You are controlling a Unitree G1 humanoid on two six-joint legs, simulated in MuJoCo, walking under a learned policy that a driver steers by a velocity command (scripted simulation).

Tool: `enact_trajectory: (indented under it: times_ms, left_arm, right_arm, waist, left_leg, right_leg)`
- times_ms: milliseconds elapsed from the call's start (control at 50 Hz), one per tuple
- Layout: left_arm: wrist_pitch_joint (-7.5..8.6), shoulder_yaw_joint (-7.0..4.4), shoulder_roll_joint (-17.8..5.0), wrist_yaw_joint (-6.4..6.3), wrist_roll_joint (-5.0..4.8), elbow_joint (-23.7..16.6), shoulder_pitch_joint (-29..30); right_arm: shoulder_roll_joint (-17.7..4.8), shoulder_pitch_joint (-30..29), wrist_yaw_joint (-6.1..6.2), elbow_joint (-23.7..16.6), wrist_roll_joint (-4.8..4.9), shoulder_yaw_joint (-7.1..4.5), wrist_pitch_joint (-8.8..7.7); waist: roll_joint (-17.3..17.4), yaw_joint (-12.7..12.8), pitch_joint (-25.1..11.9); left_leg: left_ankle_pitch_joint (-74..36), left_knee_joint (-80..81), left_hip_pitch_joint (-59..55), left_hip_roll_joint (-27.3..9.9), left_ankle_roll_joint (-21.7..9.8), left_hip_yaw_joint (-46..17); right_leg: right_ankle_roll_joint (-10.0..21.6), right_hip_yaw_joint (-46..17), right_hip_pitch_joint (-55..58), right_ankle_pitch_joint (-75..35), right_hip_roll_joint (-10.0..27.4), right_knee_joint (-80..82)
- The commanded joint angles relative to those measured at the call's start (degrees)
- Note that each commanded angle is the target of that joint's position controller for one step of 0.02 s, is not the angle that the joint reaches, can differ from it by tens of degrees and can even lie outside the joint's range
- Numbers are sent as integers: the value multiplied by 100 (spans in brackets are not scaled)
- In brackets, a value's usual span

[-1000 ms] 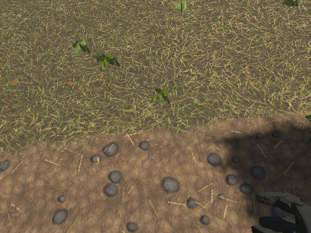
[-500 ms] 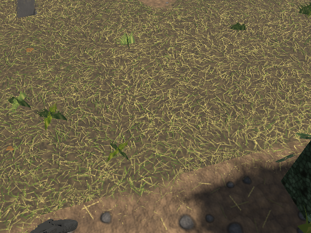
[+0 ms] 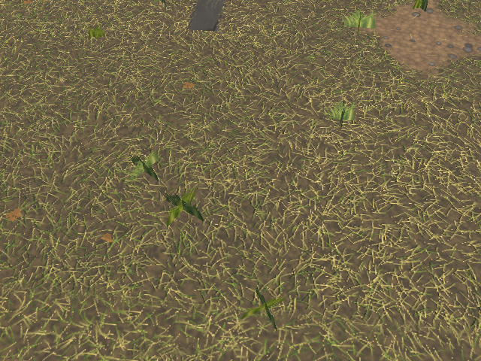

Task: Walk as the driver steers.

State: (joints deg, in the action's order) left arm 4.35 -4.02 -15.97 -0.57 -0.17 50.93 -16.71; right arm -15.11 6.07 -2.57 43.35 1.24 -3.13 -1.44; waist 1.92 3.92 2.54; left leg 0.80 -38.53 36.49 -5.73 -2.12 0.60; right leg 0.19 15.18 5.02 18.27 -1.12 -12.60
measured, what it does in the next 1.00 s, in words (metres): walks ahead, turning left: left foot, then right foot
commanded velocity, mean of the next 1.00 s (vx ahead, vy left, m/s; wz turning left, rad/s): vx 0.50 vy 0.00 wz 0.57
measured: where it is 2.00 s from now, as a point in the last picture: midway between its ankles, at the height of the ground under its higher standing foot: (166, 256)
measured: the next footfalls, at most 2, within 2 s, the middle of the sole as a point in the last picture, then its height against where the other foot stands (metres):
left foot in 0.10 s outside the picture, level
right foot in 0.58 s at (269, 329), level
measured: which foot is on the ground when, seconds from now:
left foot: up 0.00-0.08, down 0.10-0.60, up 0.62-1.00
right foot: down 0.00-0.08, up 0.10-0.56, down 0.58-1.00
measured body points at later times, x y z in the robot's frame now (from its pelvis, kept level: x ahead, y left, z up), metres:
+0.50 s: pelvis +0.29 +0.05 +0.01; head +0.32 +0.08 +0.45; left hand +0.46 +0.34 -0.07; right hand +0.41 -0.23 -0.10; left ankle +0.18 +0.11 -0.73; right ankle +0.51 -0.06 -0.70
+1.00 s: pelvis +0.55 +0.13 +0.00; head +0.57 +0.16 +0.45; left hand +0.39 +0.38 -0.13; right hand +0.86 +0.06 -0.07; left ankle +0.61 +0.34 -0.70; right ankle +0.52 -0.03 -0.73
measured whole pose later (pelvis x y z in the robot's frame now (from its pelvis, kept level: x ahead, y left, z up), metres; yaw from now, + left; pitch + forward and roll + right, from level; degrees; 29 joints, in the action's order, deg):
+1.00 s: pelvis +0.55 +0.13 +0.00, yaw +35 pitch +1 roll -2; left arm 4.5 -4.1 -17.3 0.5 -0.9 49.6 -18.3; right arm -16.1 6.2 -1.9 35.0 1.3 -3.6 -0.9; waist 1.9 5.6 2.9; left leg 2.7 -39.2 36.9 -5.0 -1.2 -1.3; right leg -1.0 11.3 3.1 17.5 0.5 -13.4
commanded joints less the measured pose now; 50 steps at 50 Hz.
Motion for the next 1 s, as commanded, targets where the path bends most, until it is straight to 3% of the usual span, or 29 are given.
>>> enact_trajectory:
  times_ms: [20,60,80,100,120,140,160,180,200,220,260,300,400,460,500,540,560,580,600,620,640,660,680,700,760,820,920,960,1000]
  left_arm:
    - [-80,-288,-1146,-62,-91,-265,58]
    - [-172,-331,-1291,-100,-130,-325,191]
    - [-203,-313,-1274,-111,-159,-361,307]
    - [-158,-223,-1051,-120,-42,-452,224]
    - [10,30,-169,-39,139,-765,-272]
    - [263,1,-596,52,-85,-875,283]
    - [390,-64,-843,101,-286,-1042,792]
    - [454,-46,-805,75,-216,-1027,831]
    - [455,-85,-832,30,-48,-954,810]
    - [391,-130,-892,28,21,-922,691]
    - [255,-132,-783,36,76,-961,591]
    - [172,-85,-617,19,114,-1081,835]
    - [201,32,-368,97,51,-1411,1861]
    - [258,-2,-500,169,-22,-1574,2186]
    - [308,-47,-637,240,-28,-1587,2155]
    - [362,-121,-780,245,-27,-1504,1767]
    - [405,-206,-925,211,-8,-1340,1202]
    - [432,-285,-1172,172,92,-1241,435]
    - [374,-402,-1609,140,189,-1120,-315]
    - [319,-330,-1290,192,38,-1043,-356]
    - [273,-203,-839,162,-20,-1132,-51]
    - [204,-149,-701,134,19,-1181,254]
    - [169,-110,-616,124,59,-1137,464]
    - [174,-65,-504,109,92,-1102,564]
    - [238,-82,-538,88,69,-946,550]
    - [253,-159,-777,68,50,-812,485]
    - [148,-193,-973,56,-33,-617,312]
    - [87,-210,-1079,91,-70,-473,38]
    - [16,-240,-1187,116,-149,-360,-94]
  right_arm:
    - [-434,-493,-95,-651,9,-108,-66]
    - [-721,227,-87,-559,31,-276,-24]
    - [-994,1089,-35,-349,46,-446,-15]
    - [-1482,1964,92,-128,48,-651,48]
    - [-2024,1697,126,-187,66,-697,0]
    - [-1622,1848,80,-371,0,-564,-101]
    - [-1289,1640,67,-331,-36,-474,-188]
    - [-1099,1290,66,-364,2,-418,-237]
    - [-913,895,75,-440,-5,-362,-247]
    - [-764,681,100,-543,-67,-301,-254]
    - [-842,654,153,-581,-62,-315,-268]
    - [-1002,813,237,-539,-41,-356,-273]
    - [-1080,1223,354,-423,2,-384,-178]
    - [-1049,1505,364,-313,38,-379,-132]
    - [-1018,1547,399,-302,46,-375,-78]
    - [-1030,1440,419,-335,27,-388,-40]
    - [-926,1284,428,-388,20,-350,-36]
    - [-655,1197,398,-509,-44,-240,-49]
    - [-317,1881,407,-619,51,-141,-77]
    - [-587,2124,416,-645,105,-129,-101]
    - [-1059,1684,410,-596,134,-252,-74]
    - [-1135,1239,411,-677,84,-278,-38]
    - [-1063,1008,399,-752,16,-290,-33]
    - [-966,980,374,-765,5,-308,-8]
    - [-562,1032,299,-809,69,-225,69]
    - [-493,710,266,-980,9,-185,66]
    - [-349,-50,111,-1191,-10,-105,-32]
    - [-287,-336,46,-1305,3,-71,-49]
    - [-362,-492,0,-1404,7,-88,-57]
  waist:
    - [-531,-152,164]
    - [-724,-633,-352]
    - [-627,-1132,-793]
    - [-49,-1469,-1285]
    - [1340,-668,-1642]
    - [698,-1071,-2285]
    - [414,-1119,-1474]
    - [-11,-861,-977]
    - [-168,-617,-678]
    - [-104,-429,-589]
    - [-63,-296,-522]
    - [-78,-328,-375]
    - [226,-749,-207]
    - [307,-870,-184]
    - [366,-801,-184]
    - [578,-570,-269]
    - [589,-228,-553]
    - [300,146,-1286]
    - [-1123,45,-2226]
    - [-1937,-46,-2308]
    - [-1218,52,-1440]
    - [-778,38,-831]
    - [-603,-79,-399]
    - [-666,-209,-236]
    - [-787,-311,-113]
    - [-614,-276,-99]
    - [-495,-5,63]
    - [-516,80,153]
    - [-533,34,248]
  left_leg:
    - [577,202,38,243,-255,353]
    - [1104,177,-1024,683,-518,653]
    - [795,578,-2278,921,-729,664]
    - [767,780,-4003,419,-1035,-369]
    - [1582,1326,-5666,-955,-2078,-3624]
    - [2206,2150,-6000,-1338,-2305,-4880]
    - [1804,2276,-5519,-1209,-2002,-4057]
    - [1229,2237,-4683,-939,-1771,-3303]
    - [574,2263,-3897,-703,-1610,-2751]
    - [56,2375,-3408,-538,-1544,-2420]
    - [-570,2542,-2918,-436,-1582,-2154]
    - [-884,2623,-2565,-276,-1538,-1792]
    - [-189,2475,-2209,167,-1073,-1428]
    - [170,2180,-2553,-15,-998,-1851]
    - [233,1865,-3008,-189,-943,-2240]
    - [-197,1479,-3204,-250,-841,-2461]
    - [-644,969,-3128,-25,-700,-2374]
    - [-422,-288,-2614,288,-509,-2055]
    - [1483,-2279,-700,1108,-44,-1277]
    - [3342,-3270,377,977,35,-1205]
    - [2889,-3693,738,638,78,-1237]
    - [2440,-3666,678,436,109,-971]
    - [2124,-3401,560,270,121,-899]
    - [1927,-3166,340,103,106,-891]
    - [1670,-2696,216,-57,165,-687]
    - [1058,-2010,492,-135,273,-647]
    - [-167,-463,105,0,200,-228]
    - [-36,-62,-23,97,101,-96]
    - [388,238,-65,202,-56,-21]
  right_leg:
    - [715,-313,242,-4371,1831,-275]
    - [583,-190,235,-5994,1766,-1482]
    - [411,-63,-220,-5849,1566,-2637]
    - [135,-62,-1602,-4051,1302,-4362]
    - [-211,-673,-4170,1397,42,-6260]
    - [-119,-1999,-4851,1685,-55,-6852]
    - [22,-2048,-5319,1123,240,-6692]
    - [100,-2031,-5108,607,510,-6168]
    - [62,-2013,-4703,320,678,-5664]
    - [24,-2050,-4299,109,787,-5404]
    - [-150,-1961,-4011,-62,797,-4971]
    - [-330,-1837,-4019,-507,720,-4352]
    - [-429,-1712,-3525,-2291,267,-2242]
    - [-339,-1847,-3424,-2331,142,-1739]
    - [-198,-1983,-3414,-1962,124,-1475]
    - [-3,-1942,-2996,-1479,91,-1363]
    - [162,-1879,-2177,-1637,72,-1139]
    - [507,-2377,-762,-1588,706,-1307]
    - [1334,-4532,1464,-612,2054,-1159]
    - [1539,-6092,1763,577,2591,-609]
    - [1297,-5423,1058,1107,2399,-457]
    - [1088,-4538,254,633,2140,-364]
    - [1021,-3928,-439,8,1904,-210]
    - [943,-3449,-843,-450,1708,-75]
    - [1044,-2645,-1225,-1040,1602,279]
    - [1151,-2118,-1055,-1624,1699,432]
    - [932,-1115,-882,-2190,1507,441]
    - [930,-1019,-666,-2215,1599,419]
    - [914,-1000,-330,-2557,1772,292]
Velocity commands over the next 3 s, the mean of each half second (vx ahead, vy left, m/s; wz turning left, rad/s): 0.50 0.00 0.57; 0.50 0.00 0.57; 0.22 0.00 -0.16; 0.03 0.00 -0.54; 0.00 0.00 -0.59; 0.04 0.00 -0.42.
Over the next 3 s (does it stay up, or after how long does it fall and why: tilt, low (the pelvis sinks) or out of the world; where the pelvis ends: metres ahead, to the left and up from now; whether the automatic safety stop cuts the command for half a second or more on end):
stays up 0.76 0.27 0.00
